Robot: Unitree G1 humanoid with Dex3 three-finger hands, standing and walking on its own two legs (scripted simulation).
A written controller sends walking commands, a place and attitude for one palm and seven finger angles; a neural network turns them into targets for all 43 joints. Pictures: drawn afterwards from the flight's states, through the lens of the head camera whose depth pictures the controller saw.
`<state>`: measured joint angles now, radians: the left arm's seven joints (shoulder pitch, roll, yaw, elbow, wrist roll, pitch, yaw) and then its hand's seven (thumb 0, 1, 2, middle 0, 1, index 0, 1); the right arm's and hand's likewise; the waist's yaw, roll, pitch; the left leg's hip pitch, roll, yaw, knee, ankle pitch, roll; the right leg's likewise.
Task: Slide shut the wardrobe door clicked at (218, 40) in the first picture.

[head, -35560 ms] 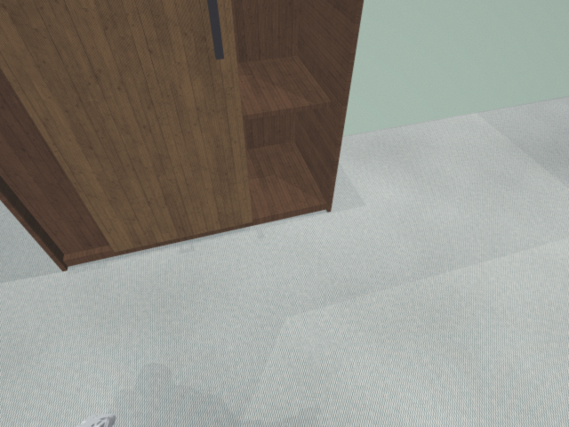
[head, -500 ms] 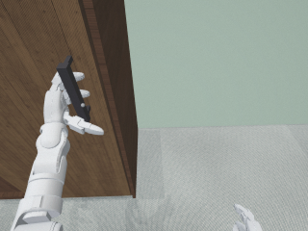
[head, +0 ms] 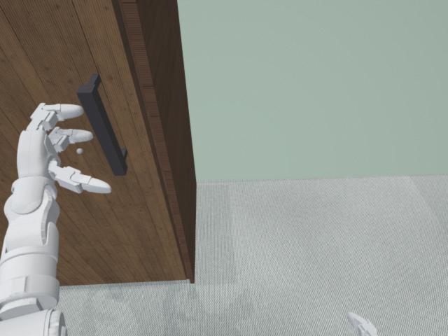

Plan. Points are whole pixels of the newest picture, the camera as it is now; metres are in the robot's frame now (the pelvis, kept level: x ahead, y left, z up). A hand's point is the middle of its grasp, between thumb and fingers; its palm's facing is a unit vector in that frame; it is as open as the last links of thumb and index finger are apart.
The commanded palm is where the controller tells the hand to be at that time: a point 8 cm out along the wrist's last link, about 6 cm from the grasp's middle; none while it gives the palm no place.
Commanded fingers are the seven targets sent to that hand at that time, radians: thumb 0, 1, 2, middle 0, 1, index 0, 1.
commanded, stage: slip the hand off the handle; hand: left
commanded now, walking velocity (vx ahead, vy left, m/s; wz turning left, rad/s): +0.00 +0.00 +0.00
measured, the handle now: (108, 128) +0.42 +0.23 +0.16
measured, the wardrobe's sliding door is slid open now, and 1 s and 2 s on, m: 0.01 0.01 0.01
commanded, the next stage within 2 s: draw the hand back to the body in 0.64 s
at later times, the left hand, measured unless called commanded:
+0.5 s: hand (55, 194) +0.28 +0.27 +0.15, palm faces +0.31 -0.94 -0.14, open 14.7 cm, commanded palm +0.24 +0.31 +0.15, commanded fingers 0.00 -0.55 0.20 -0.25 -1.15 -0.25 -1.15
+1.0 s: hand (41, 213) +0.24 +0.26 +0.16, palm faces +0.16 -0.99 -0.04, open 14.7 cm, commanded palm +0.20 +0.30 +0.16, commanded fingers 0.00 -0.55 0.20 -0.25 -1.15 -0.25 -1.15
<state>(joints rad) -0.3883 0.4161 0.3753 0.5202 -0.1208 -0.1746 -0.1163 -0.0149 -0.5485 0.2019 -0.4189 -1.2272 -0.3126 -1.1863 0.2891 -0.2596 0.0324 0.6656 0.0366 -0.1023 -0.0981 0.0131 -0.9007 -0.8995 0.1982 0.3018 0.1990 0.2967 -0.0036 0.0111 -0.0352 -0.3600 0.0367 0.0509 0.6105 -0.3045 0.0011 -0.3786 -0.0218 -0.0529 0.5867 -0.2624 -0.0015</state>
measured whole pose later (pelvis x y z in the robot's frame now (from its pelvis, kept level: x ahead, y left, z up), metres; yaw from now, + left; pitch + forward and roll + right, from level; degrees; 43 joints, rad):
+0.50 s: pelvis +0.01 +0.00 +0.00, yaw +1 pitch +1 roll -1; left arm -0.02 0.33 0.34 0.08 -0.19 -0.09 -0.13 -0.01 -0.55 0.20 -0.26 -1.15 -0.25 -1.15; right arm 0.22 -0.24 0.05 0.63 0.03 -0.18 -0.09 0.01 -0.90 -0.90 0.20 0.30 0.20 0.30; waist 0.07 0.03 -0.06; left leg -0.30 0.03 0.03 0.62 -0.33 0.00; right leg -0.31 -0.03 -0.07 0.59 -0.29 0.00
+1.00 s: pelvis +0.01 -0.01 +0.00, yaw +2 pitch -3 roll -1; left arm 0.10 0.38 0.42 -0.03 -0.37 0.12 -0.35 -0.02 -0.55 0.20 -0.26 -1.15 -0.25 -1.15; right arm 0.25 -0.26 0.07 0.63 0.06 -0.25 -0.13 0.02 -0.90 -0.90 0.20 0.30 0.20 0.30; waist 0.06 0.06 -0.05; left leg -0.21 0.04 0.01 0.57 -0.31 -0.01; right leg -0.21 -0.02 -0.09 0.54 -0.28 -0.01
